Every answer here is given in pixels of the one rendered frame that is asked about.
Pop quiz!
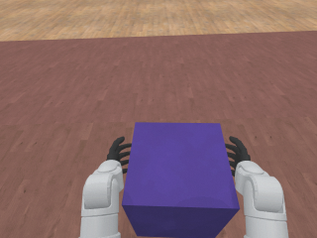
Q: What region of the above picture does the robot left forearm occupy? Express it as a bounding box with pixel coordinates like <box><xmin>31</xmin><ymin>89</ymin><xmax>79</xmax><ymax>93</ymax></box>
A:
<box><xmin>78</xmin><ymin>160</ymin><xmax>124</xmax><ymax>238</ymax></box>

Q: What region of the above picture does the robot right forearm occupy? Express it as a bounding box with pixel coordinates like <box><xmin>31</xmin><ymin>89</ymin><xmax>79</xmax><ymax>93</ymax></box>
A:
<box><xmin>235</xmin><ymin>161</ymin><xmax>289</xmax><ymax>238</ymax></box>

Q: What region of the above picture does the carton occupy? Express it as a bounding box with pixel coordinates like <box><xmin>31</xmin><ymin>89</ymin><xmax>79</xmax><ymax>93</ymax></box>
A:
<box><xmin>122</xmin><ymin>122</ymin><xmax>240</xmax><ymax>238</ymax></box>

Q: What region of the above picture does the robot right hand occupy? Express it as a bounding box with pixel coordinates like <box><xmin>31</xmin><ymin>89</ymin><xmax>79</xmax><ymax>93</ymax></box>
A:
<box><xmin>225</xmin><ymin>136</ymin><xmax>251</xmax><ymax>177</ymax></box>

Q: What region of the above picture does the robot left hand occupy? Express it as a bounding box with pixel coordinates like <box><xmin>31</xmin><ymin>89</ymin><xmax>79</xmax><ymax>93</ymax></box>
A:
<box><xmin>106</xmin><ymin>136</ymin><xmax>132</xmax><ymax>174</ymax></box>

